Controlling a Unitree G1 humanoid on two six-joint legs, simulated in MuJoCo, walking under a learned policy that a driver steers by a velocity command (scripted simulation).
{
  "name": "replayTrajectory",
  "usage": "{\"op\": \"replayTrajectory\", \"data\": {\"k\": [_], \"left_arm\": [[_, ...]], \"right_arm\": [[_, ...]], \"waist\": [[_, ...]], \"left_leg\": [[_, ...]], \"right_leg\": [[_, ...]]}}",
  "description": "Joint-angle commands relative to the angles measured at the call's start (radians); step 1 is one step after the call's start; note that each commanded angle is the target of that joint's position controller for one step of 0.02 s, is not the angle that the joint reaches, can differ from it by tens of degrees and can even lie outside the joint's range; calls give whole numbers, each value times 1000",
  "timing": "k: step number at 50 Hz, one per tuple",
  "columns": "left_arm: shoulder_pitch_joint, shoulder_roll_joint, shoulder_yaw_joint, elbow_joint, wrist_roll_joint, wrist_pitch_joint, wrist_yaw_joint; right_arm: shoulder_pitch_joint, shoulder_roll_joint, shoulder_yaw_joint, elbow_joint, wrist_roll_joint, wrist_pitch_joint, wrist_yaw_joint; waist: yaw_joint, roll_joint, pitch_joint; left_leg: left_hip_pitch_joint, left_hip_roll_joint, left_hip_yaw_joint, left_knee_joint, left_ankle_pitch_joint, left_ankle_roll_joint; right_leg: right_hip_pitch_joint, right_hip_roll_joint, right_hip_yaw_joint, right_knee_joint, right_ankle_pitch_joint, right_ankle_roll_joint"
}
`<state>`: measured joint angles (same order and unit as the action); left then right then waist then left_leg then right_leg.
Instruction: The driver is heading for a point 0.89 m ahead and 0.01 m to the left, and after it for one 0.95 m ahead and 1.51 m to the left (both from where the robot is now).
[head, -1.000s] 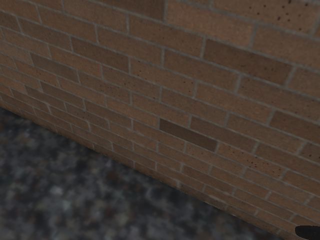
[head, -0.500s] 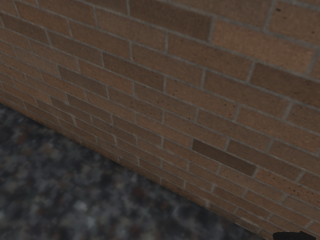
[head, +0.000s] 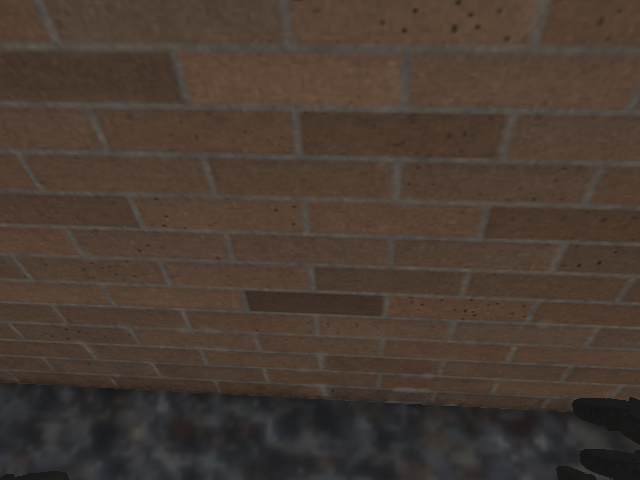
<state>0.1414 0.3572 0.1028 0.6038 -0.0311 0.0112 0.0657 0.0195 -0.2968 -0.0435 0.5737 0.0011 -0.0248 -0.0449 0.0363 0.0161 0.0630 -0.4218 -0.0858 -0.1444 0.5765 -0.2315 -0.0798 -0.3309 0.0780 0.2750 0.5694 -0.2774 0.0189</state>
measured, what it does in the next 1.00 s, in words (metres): steps to the right: left foot, then right foot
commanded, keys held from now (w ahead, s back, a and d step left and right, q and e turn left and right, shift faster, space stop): e+shift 0.06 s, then w+e+shift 0.18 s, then w+shift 0.24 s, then w+q+shift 0.52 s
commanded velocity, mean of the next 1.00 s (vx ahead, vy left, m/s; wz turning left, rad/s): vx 0.16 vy -0.10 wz -0.14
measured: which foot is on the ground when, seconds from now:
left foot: up 0.00-0.00, down 0.02-0.50, up 0.52-0.80, down 0.82-1.00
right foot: down 0.00-0.02, up 0.04-0.46, down 0.48-0.84, up 0.86-1.00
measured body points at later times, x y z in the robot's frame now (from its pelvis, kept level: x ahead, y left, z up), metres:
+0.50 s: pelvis +0.02 -0.04 +0.00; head +0.05 -0.05 +0.45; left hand +0.35 +0.07 -0.05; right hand -0.06 -0.36 -0.10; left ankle +0.07 +0.13 -0.73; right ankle -0.03 -0.16 -0.74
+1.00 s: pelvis +0.00 -0.13 +0.00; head +0.05 -0.12 +0.45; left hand +0.28 +0.09 -0.05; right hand +0.09 -0.45 -0.09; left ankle +0.06 -0.05 -0.73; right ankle +0.00 -0.28 -0.67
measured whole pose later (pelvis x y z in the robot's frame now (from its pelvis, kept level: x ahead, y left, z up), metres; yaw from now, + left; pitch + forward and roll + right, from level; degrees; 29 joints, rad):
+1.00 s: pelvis +0.00 -0.13 +0.00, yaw -4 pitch +2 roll -2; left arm 0.00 0.25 0.05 0.53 0.03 0.00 0.06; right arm 0.24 -0.34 -0.10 0.68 0.02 0.01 -0.08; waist -0.05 0.01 0.06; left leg -0.36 -0.06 -0.07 0.49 -0.17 0.06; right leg -0.53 0.07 0.12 1.01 -0.43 0.11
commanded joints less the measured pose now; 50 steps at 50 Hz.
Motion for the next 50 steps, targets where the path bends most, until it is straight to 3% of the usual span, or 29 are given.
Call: {"op": "replayTrajectory", "data": {"k": [1, 2, 3, 5, 8, 9, 10, 11, 13, 19, 23, 24, 25, 26, 27, 28, 30, 33, 35, 36, 38, 40, 41, 42, 43, 44, 46, 48, 50], "left_arm": [[-114, 66, 13, -114, 8, -13, -6], [-56, -26, -15, -119, 29, -13, -11], [-44, 80, 6, -150, 40, -24, -15], [-8, 165, 36, -109, 29, -17, -13], [-96, 69, 6, -134, 24, -6, -15], [122, -82, -62, -54, 94, -30, -83], [92, -43, -46, -50, 89, -39, -117], [-164, 58, -2, -156, -2, -35, -66], [-255, 7, -27, -207, 18, -42, -41], [-122, -23, -38, -178, 27, -32, -60], [3, -5, -20, -109, 34, -19, -81], [68, 68, 2, -90, 40, 5, -105], [171, 107, 15, -58, 46, 16, -111], [110, 207, 38, -68, 73, 31, -108], [232, 177, 61, -38, 35, 14, -104], [125, 94, 38, -23, 45, -7, -92], [-86, 30, 11, -49, 30, -5, -89], [-200, 10, -8, -65, 49, 18, -66], [-133, 23, -1, -28, 51, 26, -38], [-87, 52, 1, -58, 68, 14, -38], [-87, 35, -7, -49, 64, 23, -28], [-136, 7, -17, -70, 59, 42, -13], [-176, -22, -21, -83, 24, 5, 10], [-172, -7, -22, -122, 53, -16, 14], [-214, -2, -26, -149, 62, -31, 5], [-169, 46, -12, -148, 53, -36, -10], [-147, 11, -20, -136, 54, -24, -9], [-168, -35, -31, -147, 78, -19, -5], [-150, -74, -45, -140, 59, -29, -10]], "right_arm": [[137, -141, -51, -22, -5, -28, -24], [124, -191, -57, -37, -44, -22, -33], [136, -169, -56, -24, -90, -28, -23], [73, -99, -44, -35, -54, -25, -30], [97, -133, -51, -11, -30, -29, -57], [60, 102, 18, -54, 29, -81, -15], [56, 75, 15, -65, 28, -105, -2], [171, -197, -71, 31, -37, -69, -31], [283, -209, -84, 70, -42, -46, -46], [193, -176, -82, 110, 2, -55, -23], [186, -167, -75, 140, 11, -50, -9], [265, -177, -78, 174, 26, -44, -35], [304, -139, -65, 176, 2, -46, -50], [309, -76, -34, 144, -45, -53, -56], [254, 88, 23, 33, -130, -134, 25], [149, 39, 18, 42, -95, -146, 42], [239, -60, -25, 84, -69, -137, 61], [289, 21, -5, 82, -70, -85, 139], [220, 108, 30, 65, -51, -68, 179], [253, -74, -27, 123, -2, -35, 50], [339, -75, -21, 114, -7, -35, -25], [450, -100, -39, 154, -19, -40, -32], [388, -151, -50, 123, -6, -19, -16], [422, -203, -72, 85, -3, -14, -19], [384, -213, -81, 71, -22, -4, -23], [243, -211, -85, 32, -22, -6, -23], [99, -181, -88, -6, 20, -2, -29], [89, -176, -94, -5, 31, 18, -40], [103, -171, -98, -6, 19, 38, -45]], "waist": [[-73, -168, -199], [-26, 94, -224], [-6, 238, -235], [0, 138, -200], [-44, 48, -159], [10, 120, -282], [-20, 97, -212], [-105, 35, -123], [-161, -3, -147], [-84, 138, -152], [-27, 134, -154], [-18, 107, -59], [-8, -52, -181], [-32, -332, -222], [-19, -241, -434], [-15, -131, -262], [-129, -183, -221], [-197, -71, -197], [-132, -60, -187], [-63, -80, -161], [-97, -152, -210], [-152, -68, -206], [-120, 130, -192], [-123, 305, -242], [-124, 326, -253], [-68, 161, -206], [-3, -29, -119], [-15, -26, -139], [-31, 21, -182]], "left_leg": [[370, 126, -25, -211, 143, 94], [494, 373, -297, -238, 279, 224], [364, 529, -487, -302, 369, 374], [283, 417, -259, -328, 48, 309], [199, 308, -52, -327, 24, 219], [179, 325, -81, -357, -60, 249], [207, 335, -72, -371, -135, 263], [274, 333, -5, -357, -68, 226], [379, 398, -65, -382, -62, 250], [260, 407, 36, -379, -9, 224], [187, 357, 133, -249, 124, 164], [160, 335, 132, -138, 375, 160], [39, 260, 232, 96, 245, 116], [-206, 118, 318, 276, -300, 39], [-273, 39, 244, 415, -591, 108], [-331, 81, 153, 544, -452, 156], [-236, 108, 209, 653, -328, 148], [-103, 129, 175, 546, -147, 113], [-98, 142, 164, 305, -121, 102], [-127, 112, 246, 251, -147, 78], [-11, 139, 227, 102, -88, 116], [191, 101, 229, -101, 110, 166], [257, 128, 104, -57, 405, 228], [379, 342, -195, -98, 808, 420], [350, 467, -462, -242, 753, 592], [291, 445, -427, -253, 582, 525], [222, 334, -295, -262, 430, 370], [175, 260, -222, -242, 358, 313], [169, 213, -187, -216, 291, 280]], "right_leg": [[-139, -116, 171, 62, 46, -60], [-348, 23, -8, 364, -337, -3], [-421, -31, -73, 637, -384, 60], [-409, -121, -124, 803, -209, 91], [-388, -136, -230, 755, -61, 80], [-292, -130, -197, 872, -112, 83], [-353, -133, -198, 867, -145, 83], [-474, -166, -250, 657, -67, 66], [-487, -171, -229, 520, -96, 71], [-181, -153, -244, 211, -123, 22], [137, -83, -307, -183, 51, -56], [174, -69, -301, -239, 235, -84], [402, -154, -217, -172, 655, -130], [492, -316, -70, -94, 1048, -313], [561, -404, 82, -214, 1075, -553], [444, -363, -62, -222, 759, -432], [228, -323, -194, -271, 642, -346], [66, -314, -257, -316, 438, -269], [158, -296, -278, -276, 365, -255], [297, -256, -339, -193, 696, -230], [325, -289, -316, -99, 975, -219], [208, -215, -372, 97, 915, -142], [82, -245, -303, 213, 874, -40], [-127, -102, -328, 488, 243, 82], [-253, 56, -207, 710, -417, 146], [-268, -15, -80, 777, -408, 119], [-305, -29, -125, 607, -265, 90], [-231, 7, -179, 461, -149, 99], [-152, 30, -196, 327, -83, 101]]}}
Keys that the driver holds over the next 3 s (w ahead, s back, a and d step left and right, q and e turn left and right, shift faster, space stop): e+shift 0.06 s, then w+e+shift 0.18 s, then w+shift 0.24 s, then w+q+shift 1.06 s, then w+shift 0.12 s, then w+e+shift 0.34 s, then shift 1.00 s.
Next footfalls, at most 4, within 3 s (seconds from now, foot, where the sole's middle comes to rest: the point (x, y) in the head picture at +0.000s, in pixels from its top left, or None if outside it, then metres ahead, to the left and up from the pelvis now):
0.02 left None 0.10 0.12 -0.77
0.48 right None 0.00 -0.18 -0.77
0.82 left None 0.10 -0.06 -0.77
1.14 right None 0.08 -0.28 -0.77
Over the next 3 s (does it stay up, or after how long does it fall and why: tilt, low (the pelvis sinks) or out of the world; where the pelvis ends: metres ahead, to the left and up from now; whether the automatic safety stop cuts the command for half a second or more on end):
stays up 0.09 0.24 0.00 its command is cut before an obstacle after 0.1 s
